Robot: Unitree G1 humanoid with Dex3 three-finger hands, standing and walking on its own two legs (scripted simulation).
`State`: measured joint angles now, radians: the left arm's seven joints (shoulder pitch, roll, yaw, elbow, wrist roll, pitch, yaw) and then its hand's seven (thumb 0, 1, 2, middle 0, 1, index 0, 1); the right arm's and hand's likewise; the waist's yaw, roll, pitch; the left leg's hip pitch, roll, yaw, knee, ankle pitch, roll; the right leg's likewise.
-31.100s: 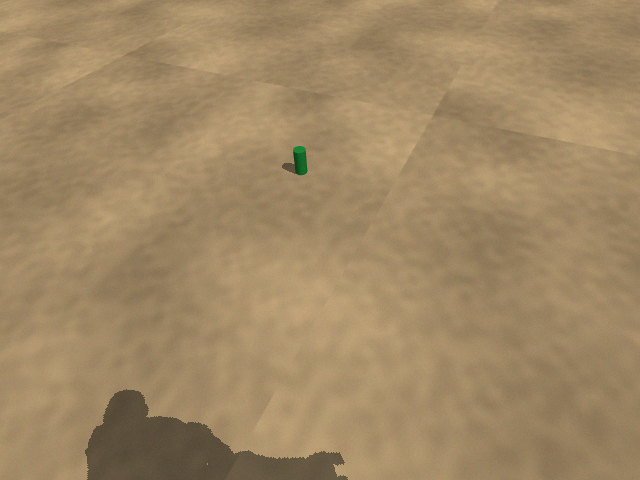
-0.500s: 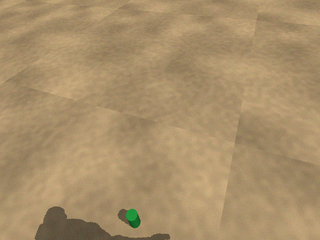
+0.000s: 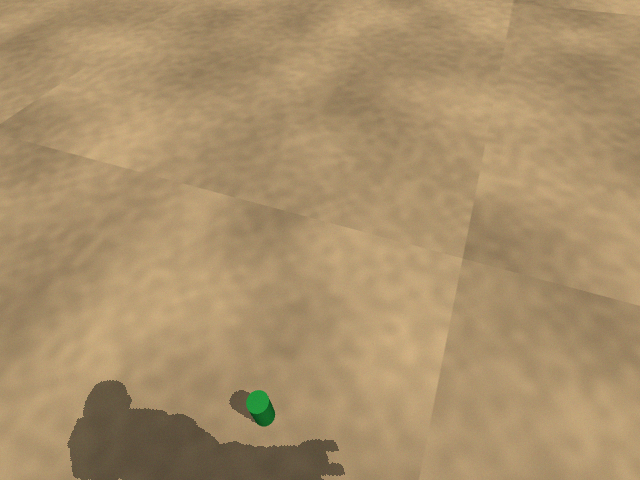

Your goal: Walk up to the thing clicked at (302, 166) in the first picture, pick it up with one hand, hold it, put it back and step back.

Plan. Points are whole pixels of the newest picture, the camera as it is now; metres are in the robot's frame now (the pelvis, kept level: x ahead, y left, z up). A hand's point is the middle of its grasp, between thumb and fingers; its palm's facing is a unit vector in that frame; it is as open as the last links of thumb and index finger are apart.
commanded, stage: step back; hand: left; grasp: from the side
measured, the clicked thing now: (261, 408) +0.42 +0.21 -0.71
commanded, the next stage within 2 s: none
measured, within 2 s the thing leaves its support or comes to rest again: neither
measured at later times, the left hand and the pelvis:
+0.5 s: hand out of the picture +0.06 +0.30 -0.18, palm faces -0.05 -0.93 -0.35, open 7.4 cm; pelvis -0.09 +0.05 -0.02, yaw +0 degrees
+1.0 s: hand out of the picture -0.04 +0.30 -0.14, palm faces -0.04 -0.92 -0.40, open 7.4 cm; pelvis -0.19 +0.05 -0.01, yaw -3 degrees
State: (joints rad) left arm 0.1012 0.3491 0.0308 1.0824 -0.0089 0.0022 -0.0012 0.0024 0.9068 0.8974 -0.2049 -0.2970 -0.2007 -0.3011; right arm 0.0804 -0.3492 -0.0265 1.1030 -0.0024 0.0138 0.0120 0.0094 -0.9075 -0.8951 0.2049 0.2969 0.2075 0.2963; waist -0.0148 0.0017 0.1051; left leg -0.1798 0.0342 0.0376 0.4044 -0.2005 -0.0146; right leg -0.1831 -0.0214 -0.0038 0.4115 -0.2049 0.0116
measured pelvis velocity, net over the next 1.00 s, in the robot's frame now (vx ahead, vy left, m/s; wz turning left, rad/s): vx -0.19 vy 0.05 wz -0.05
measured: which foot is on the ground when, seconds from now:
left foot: down 0.00-0.16, up 0.18-0.36, down 0.38-0.84, up 0.86-1.00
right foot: down 0.00-0.40, up 0.42-0.76, down 0.78-1.00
